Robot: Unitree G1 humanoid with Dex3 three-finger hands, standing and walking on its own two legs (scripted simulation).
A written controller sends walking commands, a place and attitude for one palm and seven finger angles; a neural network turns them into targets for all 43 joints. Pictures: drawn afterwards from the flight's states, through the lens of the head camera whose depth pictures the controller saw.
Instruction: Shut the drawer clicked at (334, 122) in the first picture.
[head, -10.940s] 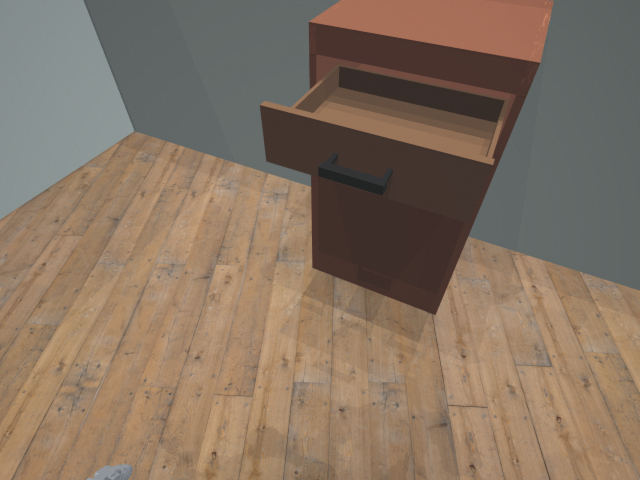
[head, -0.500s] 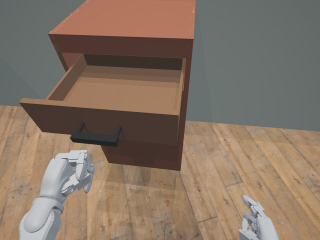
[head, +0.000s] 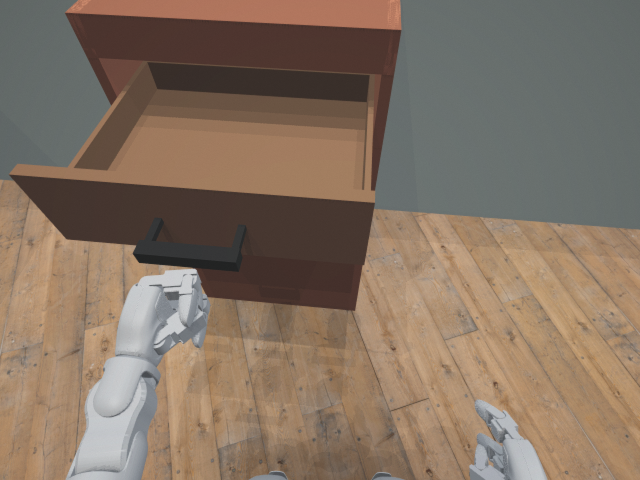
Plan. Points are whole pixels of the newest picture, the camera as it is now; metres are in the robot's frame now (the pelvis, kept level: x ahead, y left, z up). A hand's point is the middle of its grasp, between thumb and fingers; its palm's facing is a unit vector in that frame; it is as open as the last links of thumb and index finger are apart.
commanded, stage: bring the fist close to the handle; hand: left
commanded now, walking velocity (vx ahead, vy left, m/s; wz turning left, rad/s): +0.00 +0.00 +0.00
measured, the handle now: (193, 242) +0.40 +0.19 +0.05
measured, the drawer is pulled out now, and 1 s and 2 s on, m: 0.27 0.25 0.14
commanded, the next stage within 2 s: push the drawer shut in 0.50 s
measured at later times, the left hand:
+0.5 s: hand (205, 312) +0.31 +0.16 +0.04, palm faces -0.03 -1.00 -0.04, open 3.3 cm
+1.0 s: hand (205, 286) +0.34 +0.16 +0.04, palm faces -0.04 -1.00 -0.03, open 3.1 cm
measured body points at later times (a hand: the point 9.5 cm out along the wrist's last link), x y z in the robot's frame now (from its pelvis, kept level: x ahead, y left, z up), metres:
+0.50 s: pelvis -0.01 +0.00 -0.01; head +0.05 +0.00 +0.44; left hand +0.30 +0.21 +0.04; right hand +0.14 -0.25 -0.11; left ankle +0.00 +0.08 -0.70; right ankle +0.01 -0.09 -0.70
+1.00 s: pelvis -0.01 -0.01 -0.01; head +0.07 -0.01 +0.43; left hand +0.34 +0.22 +0.04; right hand +0.13 -0.26 -0.12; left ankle +0.00 +0.08 -0.70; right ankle +0.01 -0.09 -0.70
